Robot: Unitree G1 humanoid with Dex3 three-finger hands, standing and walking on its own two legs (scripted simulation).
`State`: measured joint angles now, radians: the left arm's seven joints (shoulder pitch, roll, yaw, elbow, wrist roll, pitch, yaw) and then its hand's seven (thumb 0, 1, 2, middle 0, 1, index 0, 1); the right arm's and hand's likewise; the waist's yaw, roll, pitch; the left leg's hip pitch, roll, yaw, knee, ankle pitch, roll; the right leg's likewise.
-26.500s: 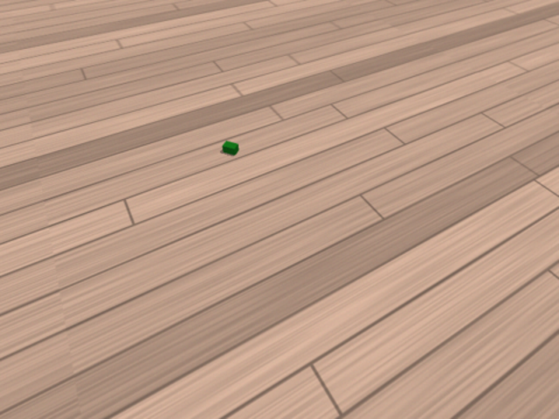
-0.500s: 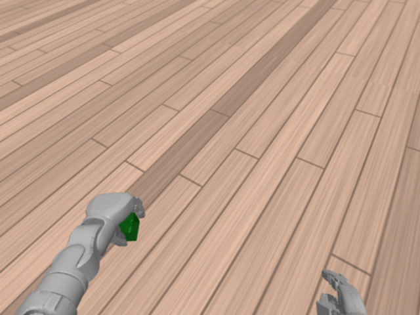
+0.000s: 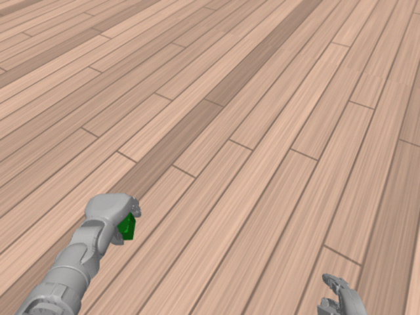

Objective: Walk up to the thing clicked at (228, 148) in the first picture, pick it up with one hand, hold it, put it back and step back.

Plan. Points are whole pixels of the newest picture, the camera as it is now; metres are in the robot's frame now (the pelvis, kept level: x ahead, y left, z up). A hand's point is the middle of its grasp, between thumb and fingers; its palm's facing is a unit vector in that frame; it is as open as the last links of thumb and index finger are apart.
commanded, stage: crouch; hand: left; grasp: from above
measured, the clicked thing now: (115, 226) +0.32 +0.23 -0.09
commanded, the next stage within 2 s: lower in 1.84 s
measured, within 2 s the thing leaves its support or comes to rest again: neither
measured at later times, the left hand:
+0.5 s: hand (143, 232) +0.38 +0.22 -0.29, palm faces -0.41 +0.04 -0.91, open 7.5 cm
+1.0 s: hand (153, 241) +0.43 +0.23 -0.48, palm faces -0.43 -0.01 -0.90, open 7.5 cm
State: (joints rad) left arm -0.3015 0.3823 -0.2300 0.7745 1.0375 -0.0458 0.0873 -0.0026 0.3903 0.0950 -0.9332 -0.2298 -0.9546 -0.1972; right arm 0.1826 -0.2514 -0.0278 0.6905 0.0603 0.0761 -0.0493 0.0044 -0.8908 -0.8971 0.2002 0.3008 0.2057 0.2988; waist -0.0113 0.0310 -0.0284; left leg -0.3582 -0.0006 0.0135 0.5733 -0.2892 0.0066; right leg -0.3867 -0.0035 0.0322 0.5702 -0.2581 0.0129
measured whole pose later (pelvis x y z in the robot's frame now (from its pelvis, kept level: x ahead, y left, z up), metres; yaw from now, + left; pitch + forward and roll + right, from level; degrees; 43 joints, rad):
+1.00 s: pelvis -0.07 +0.00 -0.34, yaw -2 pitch +40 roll -6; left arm -1.01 0.61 0.00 1.37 1.22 -0.11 0.33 -0.01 0.38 0.11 -0.94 -0.23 -0.97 -0.19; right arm 0.17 -0.25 0.01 0.70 -0.09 -0.04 0.09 0.00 -0.90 -0.90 0.20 0.30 0.21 0.30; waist -0.24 0.03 -0.15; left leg -2.08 -0.02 -0.07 2.09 -0.70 0.01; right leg -2.06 0.00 -0.05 2.01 -0.65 0.02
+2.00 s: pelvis -0.08 +0.01 -0.43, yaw -6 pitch +36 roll -10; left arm -1.16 0.84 0.03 1.52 1.26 -0.16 0.32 -0.01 0.38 0.10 -0.95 -0.22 -0.97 -0.19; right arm 0.20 -0.29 0.16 0.67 -0.12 -0.02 0.13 0.00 -0.91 -0.90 0.20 0.30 0.21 0.30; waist -0.34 -0.01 -0.01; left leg -2.32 -0.02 -0.14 2.40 -0.71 0.01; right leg -2.27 0.01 -0.10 2.27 -0.63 0.03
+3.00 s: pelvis -0.08 +0.01 -0.45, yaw -11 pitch +32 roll -14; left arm -1.19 1.03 0.10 1.66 1.32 -0.17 0.47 -0.01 0.39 0.09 -0.94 -0.23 -0.96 -0.20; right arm 0.19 -0.35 0.28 0.60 -0.20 -0.12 0.16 -0.01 -0.90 -0.90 0.20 0.30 0.21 0.30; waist -0.43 -0.10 0.14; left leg -2.36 -0.02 -0.21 2.51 -0.73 0.01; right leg -2.28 0.03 -0.17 2.31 -0.62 0.05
